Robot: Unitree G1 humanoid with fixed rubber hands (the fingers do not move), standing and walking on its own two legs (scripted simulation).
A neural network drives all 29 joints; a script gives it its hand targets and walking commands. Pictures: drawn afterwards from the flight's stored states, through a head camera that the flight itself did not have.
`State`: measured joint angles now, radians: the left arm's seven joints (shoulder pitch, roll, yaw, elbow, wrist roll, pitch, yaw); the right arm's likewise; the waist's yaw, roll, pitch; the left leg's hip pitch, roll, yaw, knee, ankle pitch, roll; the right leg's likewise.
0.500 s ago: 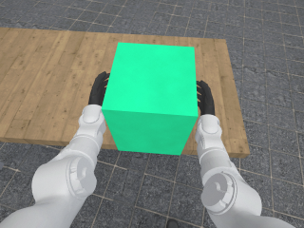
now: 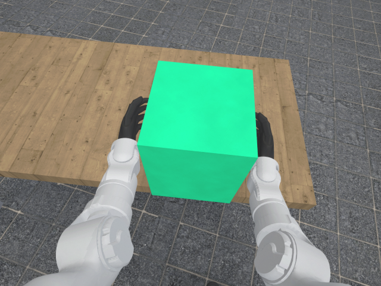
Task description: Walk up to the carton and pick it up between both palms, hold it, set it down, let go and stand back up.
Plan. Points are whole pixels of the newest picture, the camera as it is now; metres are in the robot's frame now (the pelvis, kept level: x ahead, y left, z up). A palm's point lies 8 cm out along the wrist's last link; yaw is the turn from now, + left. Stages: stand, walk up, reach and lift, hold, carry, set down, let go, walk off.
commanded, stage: reach and lift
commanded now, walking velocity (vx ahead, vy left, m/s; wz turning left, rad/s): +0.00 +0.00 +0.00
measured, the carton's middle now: (197, 138) +0.43 -0.03 +0.00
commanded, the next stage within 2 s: none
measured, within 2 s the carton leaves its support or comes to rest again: leaves its support in 1.68 s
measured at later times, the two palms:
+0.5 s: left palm (129, 134) +0.42 +0.12 +0.04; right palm (262, 150) +0.39 -0.17 +0.02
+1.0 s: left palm (128, 142) +0.40 +0.12 +0.04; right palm (265, 153) +0.37 -0.17 +0.03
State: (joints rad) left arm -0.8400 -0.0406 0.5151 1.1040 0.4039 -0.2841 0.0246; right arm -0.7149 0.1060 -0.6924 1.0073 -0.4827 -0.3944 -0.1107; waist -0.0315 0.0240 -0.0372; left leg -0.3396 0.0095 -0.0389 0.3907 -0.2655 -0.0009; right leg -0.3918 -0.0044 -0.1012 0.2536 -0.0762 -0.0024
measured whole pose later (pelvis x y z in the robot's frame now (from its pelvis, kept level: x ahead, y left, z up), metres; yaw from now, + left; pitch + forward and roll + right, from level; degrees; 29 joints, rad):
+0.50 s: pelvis +0.00 +0.00 +0.00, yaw +1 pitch +13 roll -2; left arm -0.83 -0.05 0.51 1.08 0.40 -0.27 0.02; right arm -0.70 0.11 -0.68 1.00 -0.48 -0.39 -0.12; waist -0.04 0.02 -0.05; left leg -0.34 0.01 -0.05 0.37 -0.25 0.00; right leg -0.39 -0.01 -0.11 0.24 -0.07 0.00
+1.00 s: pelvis -0.02 -0.01 +0.00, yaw +1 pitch +16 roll -1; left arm -0.83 -0.02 0.45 1.15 0.37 -0.38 0.07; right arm -0.73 0.06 -0.67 1.15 -0.47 -0.55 -0.15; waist -0.03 -0.02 -0.11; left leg -0.43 0.00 -0.04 0.36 -0.21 -0.01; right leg -0.48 -0.01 -0.11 0.23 -0.03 -0.01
